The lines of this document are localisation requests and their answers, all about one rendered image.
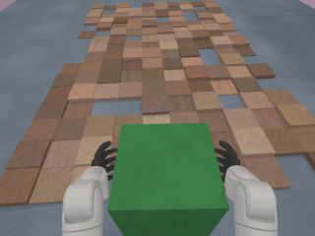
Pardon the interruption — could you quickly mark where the carton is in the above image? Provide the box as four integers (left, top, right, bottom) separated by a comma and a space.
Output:
107, 123, 229, 236

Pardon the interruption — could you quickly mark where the robot left hand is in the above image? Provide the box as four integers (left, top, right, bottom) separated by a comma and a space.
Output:
92, 141, 118, 181

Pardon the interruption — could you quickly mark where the robot right hand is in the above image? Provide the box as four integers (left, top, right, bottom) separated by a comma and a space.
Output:
214, 141, 241, 182

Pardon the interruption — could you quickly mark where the left robot forearm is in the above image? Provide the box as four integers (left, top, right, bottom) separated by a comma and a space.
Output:
61, 166, 109, 236

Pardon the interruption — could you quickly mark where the right robot forearm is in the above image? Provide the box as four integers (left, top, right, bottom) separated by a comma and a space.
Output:
224, 165, 278, 236

